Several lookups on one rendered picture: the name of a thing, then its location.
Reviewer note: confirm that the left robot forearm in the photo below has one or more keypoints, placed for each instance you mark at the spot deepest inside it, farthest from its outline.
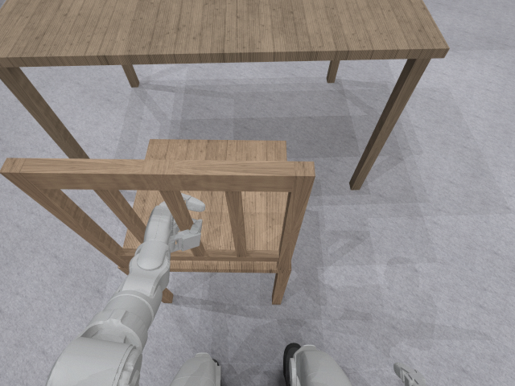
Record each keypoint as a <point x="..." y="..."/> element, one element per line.
<point x="132" y="308"/>

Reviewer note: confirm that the table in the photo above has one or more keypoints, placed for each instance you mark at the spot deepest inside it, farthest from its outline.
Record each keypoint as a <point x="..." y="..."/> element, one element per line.
<point x="48" y="33"/>

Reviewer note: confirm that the left robot hand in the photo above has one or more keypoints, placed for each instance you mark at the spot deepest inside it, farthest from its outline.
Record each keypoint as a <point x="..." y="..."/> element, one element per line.
<point x="161" y="225"/>

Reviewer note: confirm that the chair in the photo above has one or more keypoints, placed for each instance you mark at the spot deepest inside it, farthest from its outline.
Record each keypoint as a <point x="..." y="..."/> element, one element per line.
<point x="255" y="201"/>

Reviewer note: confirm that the right robot shin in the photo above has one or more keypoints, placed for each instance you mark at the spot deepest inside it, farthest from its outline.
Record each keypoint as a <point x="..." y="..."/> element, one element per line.
<point x="305" y="347"/>

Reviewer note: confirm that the right robot hand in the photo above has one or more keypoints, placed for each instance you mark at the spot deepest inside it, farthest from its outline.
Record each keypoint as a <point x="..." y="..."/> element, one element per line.
<point x="409" y="376"/>

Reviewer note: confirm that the robot left upper arm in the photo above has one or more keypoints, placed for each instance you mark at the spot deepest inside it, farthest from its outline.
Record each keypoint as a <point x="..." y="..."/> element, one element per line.
<point x="96" y="362"/>

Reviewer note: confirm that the robot right thigh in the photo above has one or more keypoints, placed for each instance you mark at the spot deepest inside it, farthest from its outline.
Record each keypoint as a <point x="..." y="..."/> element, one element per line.
<point x="316" y="368"/>

